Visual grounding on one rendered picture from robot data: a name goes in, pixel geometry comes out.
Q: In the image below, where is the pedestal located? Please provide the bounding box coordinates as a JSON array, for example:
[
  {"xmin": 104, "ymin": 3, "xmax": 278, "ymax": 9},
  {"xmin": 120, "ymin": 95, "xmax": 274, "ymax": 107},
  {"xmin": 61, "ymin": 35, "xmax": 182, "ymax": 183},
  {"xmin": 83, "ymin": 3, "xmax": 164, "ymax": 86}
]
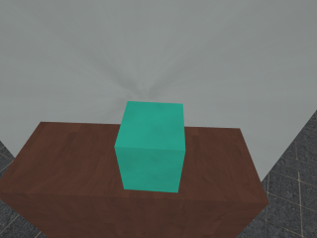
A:
[{"xmin": 0, "ymin": 121, "xmax": 269, "ymax": 238}]

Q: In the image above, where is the carton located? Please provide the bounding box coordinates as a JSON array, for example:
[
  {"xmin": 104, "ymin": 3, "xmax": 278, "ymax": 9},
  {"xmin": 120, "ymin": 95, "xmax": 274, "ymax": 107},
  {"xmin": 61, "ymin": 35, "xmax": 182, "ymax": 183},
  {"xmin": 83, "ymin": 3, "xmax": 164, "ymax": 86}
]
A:
[{"xmin": 114, "ymin": 101, "xmax": 186, "ymax": 193}]

